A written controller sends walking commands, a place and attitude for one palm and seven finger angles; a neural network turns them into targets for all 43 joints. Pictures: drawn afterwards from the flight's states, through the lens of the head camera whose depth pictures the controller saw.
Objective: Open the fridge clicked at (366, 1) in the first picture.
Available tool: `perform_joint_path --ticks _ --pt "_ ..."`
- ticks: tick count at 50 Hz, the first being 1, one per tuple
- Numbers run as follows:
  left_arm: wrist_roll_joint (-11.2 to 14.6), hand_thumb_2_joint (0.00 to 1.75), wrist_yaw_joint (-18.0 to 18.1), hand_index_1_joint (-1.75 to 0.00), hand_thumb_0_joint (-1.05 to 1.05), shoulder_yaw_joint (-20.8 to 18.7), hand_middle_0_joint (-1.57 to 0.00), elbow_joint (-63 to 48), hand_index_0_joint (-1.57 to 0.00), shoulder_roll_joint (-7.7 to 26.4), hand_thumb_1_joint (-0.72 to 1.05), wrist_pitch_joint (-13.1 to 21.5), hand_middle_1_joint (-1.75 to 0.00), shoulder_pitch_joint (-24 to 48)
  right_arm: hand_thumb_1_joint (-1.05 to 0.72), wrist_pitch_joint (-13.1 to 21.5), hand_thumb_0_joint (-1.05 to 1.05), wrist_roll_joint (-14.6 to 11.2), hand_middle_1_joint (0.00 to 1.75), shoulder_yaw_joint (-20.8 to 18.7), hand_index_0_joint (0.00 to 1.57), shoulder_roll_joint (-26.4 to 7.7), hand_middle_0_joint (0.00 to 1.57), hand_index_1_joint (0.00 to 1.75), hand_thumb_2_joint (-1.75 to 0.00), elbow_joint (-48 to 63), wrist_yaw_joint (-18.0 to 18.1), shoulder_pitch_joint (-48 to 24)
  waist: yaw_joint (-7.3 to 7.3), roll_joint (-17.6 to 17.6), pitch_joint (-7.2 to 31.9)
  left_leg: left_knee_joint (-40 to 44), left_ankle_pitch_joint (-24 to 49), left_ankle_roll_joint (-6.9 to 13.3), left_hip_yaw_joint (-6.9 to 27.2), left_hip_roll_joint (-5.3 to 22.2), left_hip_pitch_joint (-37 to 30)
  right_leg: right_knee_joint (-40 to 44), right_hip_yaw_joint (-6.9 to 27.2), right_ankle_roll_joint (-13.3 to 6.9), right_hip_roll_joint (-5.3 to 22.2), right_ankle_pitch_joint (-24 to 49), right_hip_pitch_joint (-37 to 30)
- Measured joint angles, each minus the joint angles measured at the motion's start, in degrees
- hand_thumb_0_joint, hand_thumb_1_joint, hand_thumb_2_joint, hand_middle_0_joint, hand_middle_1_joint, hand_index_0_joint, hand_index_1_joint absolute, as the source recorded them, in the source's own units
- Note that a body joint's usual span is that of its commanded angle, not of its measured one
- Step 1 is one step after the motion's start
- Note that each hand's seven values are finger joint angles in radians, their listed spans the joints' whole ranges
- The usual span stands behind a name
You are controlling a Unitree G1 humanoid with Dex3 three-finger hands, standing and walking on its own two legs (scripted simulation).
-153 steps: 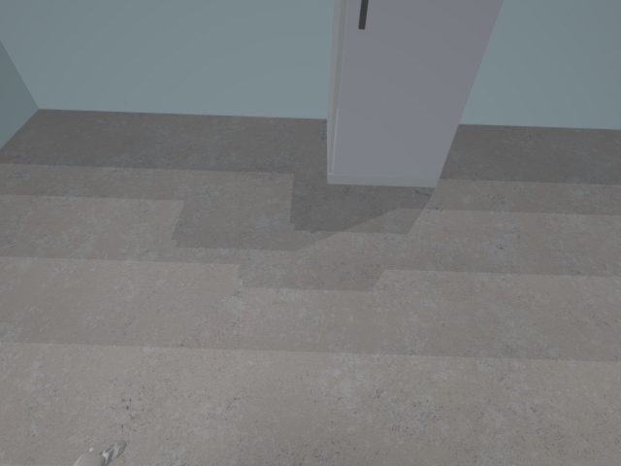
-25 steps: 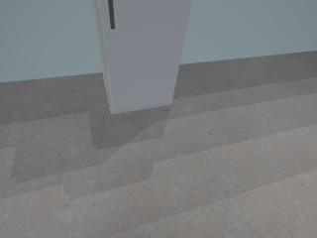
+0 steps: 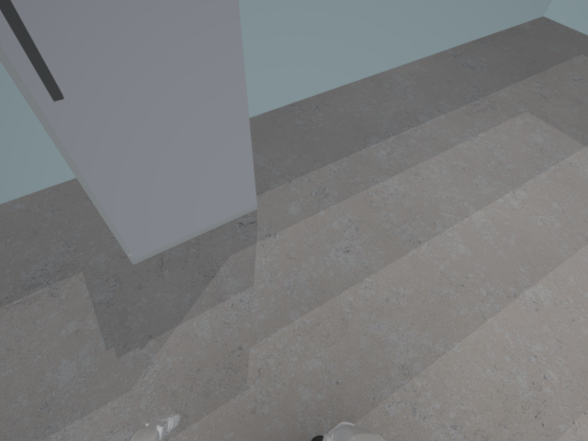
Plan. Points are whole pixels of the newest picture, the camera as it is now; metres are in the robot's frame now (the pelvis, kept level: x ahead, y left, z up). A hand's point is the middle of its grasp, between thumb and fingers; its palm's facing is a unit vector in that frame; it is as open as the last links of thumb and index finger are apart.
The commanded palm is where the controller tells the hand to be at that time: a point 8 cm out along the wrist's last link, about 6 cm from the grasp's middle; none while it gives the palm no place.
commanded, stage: walk to a spot facing it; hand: left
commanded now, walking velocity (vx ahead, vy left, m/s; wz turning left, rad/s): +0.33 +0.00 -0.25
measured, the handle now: out of the picture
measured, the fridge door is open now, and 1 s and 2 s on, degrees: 0 0 0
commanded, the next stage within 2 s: turn to face it in 0.16 s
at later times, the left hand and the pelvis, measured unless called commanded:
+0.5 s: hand (154, 426) +0.17 +0.22 -0.17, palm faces +0.10 -0.98 -0.16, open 7.4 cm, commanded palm none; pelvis +0.18 +0.05 +0.01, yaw +0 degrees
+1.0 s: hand (154, 364) +0.25 +0.23 -0.12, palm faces +0.31 -0.90 -0.31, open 7.4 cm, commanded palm none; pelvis +0.19 +0.00 +0.02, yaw +17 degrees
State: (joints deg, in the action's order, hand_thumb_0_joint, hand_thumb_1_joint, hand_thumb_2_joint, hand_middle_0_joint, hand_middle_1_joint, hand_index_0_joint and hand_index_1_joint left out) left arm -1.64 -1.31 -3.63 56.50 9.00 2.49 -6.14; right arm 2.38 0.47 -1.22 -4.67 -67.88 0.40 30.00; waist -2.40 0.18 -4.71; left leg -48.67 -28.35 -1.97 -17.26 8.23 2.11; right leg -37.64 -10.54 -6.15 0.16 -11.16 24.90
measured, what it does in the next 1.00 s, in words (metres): walks ahead, turning left: left foot, then right foot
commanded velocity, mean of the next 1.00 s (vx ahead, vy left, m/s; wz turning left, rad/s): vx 0.06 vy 0.00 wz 0.42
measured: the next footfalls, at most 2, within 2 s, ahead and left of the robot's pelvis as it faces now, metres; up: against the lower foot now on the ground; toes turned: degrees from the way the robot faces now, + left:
left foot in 0.42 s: +0.30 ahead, +0.14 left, +0.00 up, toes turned +8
right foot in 0.96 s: +0.26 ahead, -0.09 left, +0.00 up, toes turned +14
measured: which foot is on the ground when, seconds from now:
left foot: up 0.00-0.40, down 0.42-0.96, up 0.98-1.00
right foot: down 0.00-0.44, up 0.46-0.94, down 0.96-1.00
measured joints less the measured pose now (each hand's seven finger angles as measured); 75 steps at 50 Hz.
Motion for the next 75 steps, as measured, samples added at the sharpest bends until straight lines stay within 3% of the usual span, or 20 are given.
perform_joint_path --ticks 2,4,8,12,20,21,24,26,29,37,44,47,49,51,54,58,64,70,73,75 --pt "0.8 0.90 0.6 -0.30 0.00 0.0 -0.20 0.2 -0.20 0.1 0.91 0.7 -0.30 -0.8 -0.91 -0.7 0.01 -0.3 0.30 -0.4 0.20 -0.3 0.20 0.30 -0.90 0.6 -0.1 -2.9 0.39 0.1 -0.6 -18.5 1.2 0.3 7.4 -0.7 9.0 -0.7 0.5 -0.4 -0.9 -3.4 -2.4" --pt "1.3 0.90 1.4 -0.30 0.00 -0.2 -0.20 1.0 -0.20 0.2 0.91 0.9 -0.30 -2.6 -0.91 -1.0 0.01 -0.1 0.30 -0.9 0.20 -1.0 0.20 0.30 -0.90 2.3 0.0 -6.4 0.71 0.1 -0.2 -25.7 4.9 0.3 11.0 -0.6 16.6 2.4 1.3 0.3 -1.9 -3.8 -5.8" --pt "0.8 0.90 2.5 -0.30 -0.02 -0.5 -0.20 2.8 -0.21 1.5 0.94 1.1 -0.30 -6.1 -0.91 -0.9 0.01 0.6 0.30 -1.7 0.20 -2.9 0.20 0.30 -0.90 7.2 0.1 -13.7 0.69 -0.7 1.8 -20.8 9.7 -0.4 13.5 1.1 27.3 9.0 3.0 0.6 -3.0 -2.5 -10.9" --pt "0.6 0.90 2.2 -0.30 -0.01 0.1 -0.20 4.5 -0.20 1.4 0.93 0.9 -0.30 -9.1 -0.94 -0.9 0.02 0.8 0.30 -2.5 0.20 -5.7 0.20 0.30 -0.90 10.0 0.0 -18.3 1.13 -1.7 3.3 -9.3 14.5 -1.3 13.3 1.9 31.0 12.5 4.2 1.6 -3.1 -3.1 -14.6" --pt "0.5 0.90 2.3 -0.30 0.00 1.0 -0.20 6.2 -0.20 0.6 0.91 0.7 -0.30 -12.6 -0.93 -0.6 0.01 0.4 0.30 -1.4 0.19 -6.3 0.20 0.30 -0.90 10.4 -1.1 -21.2 3.55 -0.6 3.2 11.8 18.5 -0.2 11.2 -2.0 23.5 12.0 3.3 4.8 -1.7 -9.1 -20.8" --pt "0.7 0.90 2.4 -0.30 0.00 1.1 -0.20 6.3 -0.20 0.5 0.91 0.5 -0.30 -13.0 -0.93 -0.3 0.01 0.5 0.30 -1.1 0.19 -6.3 0.20 0.30 -0.90 10.3 -1.1 -20.9 3.67 -0.5 3.2 14.8 21.8 0.7 10.9 -2.8 21.3 9.7 2.9 5.4 -1.2 -11.0 -20.8" --pt "1.4 0.90 2.8 -0.30 0.00 1.2 -0.20 6.6 -0.20 1.0 0.91 -0.9 -0.30 -12.1 -0.92 0.0 0.01 0.6 0.30 -0.2 0.20 -4.9 0.20 0.30 -0.90 10.1 -0.8 -20.8 4.09 1.7 1.9 12.8 16.8 5.1 10.2 -5.3 20.1 -9.2 4.3 7.1 1.3 -18.9 -14.3" --pt "1.3 0.90 3.1 -0.30 0.00 1.1 -0.20 6.2 -0.20 1.0 0.91 -1.8 -0.30 -11.0 -0.92 -0.4 0.01 0.5 0.30 0.3 0.20 -4.1 0.20 0.30 -0.90 10.1 -0.5 -20.4 4.01 1.8 1.4 13.8 16.1 6.0 10.3 -6.0 18.8 -19.8 5.5 7.9 1.6 -20.5 -9.2" --pt "1.1 0.90 2.7 -0.30 0.00 0.5 -0.20 4.8 -0.20 1.0 0.91 -2.9 -0.30 -8.4 -0.94 -1.0 0.00 0.1 0.30 -0.5 0.20 -4.3 0.20 0.30 -0.90 10.5 0.4 -19.8 3.25 1.3 0.8 17.5 18.1 6.2 11.4 -7.5 17.4 -25.2 6.7 8.9 2.9 -17.0 -3.2" --pt "0.7 0.90 2.7 -0.30 0.00 -1.1 -0.20 -0.3 -0.20 2.2 0.91 -4.4 -0.30 -3.5 -0.93 -3.5 0.00 0.5 0.30 -1.5 0.20 -5.5 0.21 0.30 -0.90 10.7 -0.5 -17.1 1.57 0.4 2.0 23.0 21.8 6.3 15.8 -10.6 17.2 -20.0 9.7 10.3 4.5 -10.5 2.0" --pt "1.1 0.90 3.0 -0.30 0.00 -1.2 -0.20 -3.0 -0.20 2.8 0.91 -5.0 -0.30 -1.3 -0.91 -4.6 0.01 0.9 0.30 -2.8 0.20 -6.5 0.21 0.30 -0.90 11.8 -0.9 -15.6 -0.41 -1.4 2.7 23.1 23.2 4.6 20.5 -12.1 19.1 -8.4 10.3 9.9 1.9 -13.3 -3.0" --pt "1.4 0.90 3.0 -0.30 0.00 -0.8 -0.20 -4.3 -0.20 2.5 0.91 -4.5 -0.30 -1.4 -0.91 -5.4 0.01 0.8 0.30 -3.5 0.20 -7.4 0.21 0.30 -0.90 12.2 -1.0 -15.2 -0.49 -2.3 3.0 22.3 23.6 3.2 22.6 -13.0 20.4 2.4 9.8 8.9 0.8 -10.5 -8.2" --pt "1.0 0.90 3.2 -0.30 0.00 -0.3 -0.20 -4.7 -0.20 1.9 0.91 -3.9 -0.30 -2.0 -0.91 -6.1 0.01 0.5 0.30 -4.3 0.20 -8.3 0.20 0.30 -0.90 12.2 -1.0 -15.4 -0.06 -3.7 2.8 16.4 16.4 1.6 23.4 -13.1 22.9 6.3 8.3 6.5 0.4 -6.4 -10.0" --pt "0.8 0.90 3.3 -0.30 0.00 0.4 -0.20 -5.0 -0.20 1.4 0.91 -4.1 -0.30 -3.1 -0.91 -6.6 0.01 0.7 0.30 -4.7 0.20 -8.9 0.20 0.30 -0.90 12.2 -1.1 -15.3 0.11 -3.8 2.9 4.4 8.4 0.6 21.5 -13.4 26.7 6.9 6.7 4.9 1.3 -5.8 -11.0" --pt "0.9 0.90 3.5 -0.30 0.00 0.6 -0.20 -4.8 -0.20 1.1 0.90 -4.0 -0.30 -4.8 -0.91 -6.8 0.01 0.9 0.30 -4.9 0.20 -9.7 0.20 0.30 -0.90 12.7 -1.6 -15.6 0.38 -3.1 2.7 -10.3 7.9 -0.7 18.7 -11.7 30.0 9.6 4.9 4.3 2.8 -4.9 -13.0" --pt "0.9 0.90 3.3 -0.30 0.00 1.1 -0.20 -4.2 -0.21 0.7 0.90 -3.1 -0.30 -6.2 -0.91 -6.7 0.01 0.7 0.30 -4.7 0.20 -10.4 0.20 0.30 -0.90 13.1 -1.7 -16.4 0.58 -2.2 1.7 -16.4 9.0 -2.3 17.8 -8.4 29.3 10.5 2.2 4.0 4.3 -4.6 -14.1" --pt "0.3 0.90 2.8 -0.30 0.00 1.8 -0.21 -3.2 -0.21 0.0 0.90 -2.6 -0.30 -8.6 -0.91 -7.6 0.01 0.5 0.30 -3.9 0.20 -10.7 0.20 0.30 -0.90 12.4 -1.4 -19.7 2.67 -1.2 0.5 -9.6 5.3 -3.0 17.1 -5.9 23.6 9.1 -0.8 4.1 6.1 -5.4 -13.2" --pt "-0.1 0.90 2.6 -0.30 0.00 1.3 -0.21 -0.7 -0.21 1.2 0.90 -3.2 -0.30 -10.9 -0.91 -6.4 0.01 -0.2 0.30 -2.3 0.20 -9.6 0.20 0.30 -0.90 13.2 -1.2 -24.4 5.11 0.5 -0.5 5.9 3.5 -1.6 14.2 -6.7 15.6 6.6 -2.6 5.3 7.5 -5.8 -10.8" --pt "0.5 0.90 2.6 -0.30 0.00 0.8 -0.21 0.9 -0.21 2.6 0.90 -3.6 -0.30 -12.2 -0.91 -4.6 0.01 -0.1 0.30 -1.4 0.20 -8.8 0.20 0.30 -0.90 13.8 -1.1 -25.5 5.53 1.1 0.3 18.7 9.9 0.6 13.0 -7.1 9.6 3.1 -3.8 6.6 7.9 -7.3 -9.2" --pt "0.6 0.90 2.5 -0.30 0.00 0.4 -0.21 2.1 -0.21 4.0 0.90 -4.6 -0.30 -12.3 -0.91 -3.7 0.01 0.3 0.30 -0.8 0.20 -7.3 0.20 0.30 -0.90 13.7 -1.1 -25.6 6.05 3.1 0.3 17.9 9.0 2.8 12.6 -8.0 9.4 -4.3 -0.4 7.8 7.7 -14.7 -6.7"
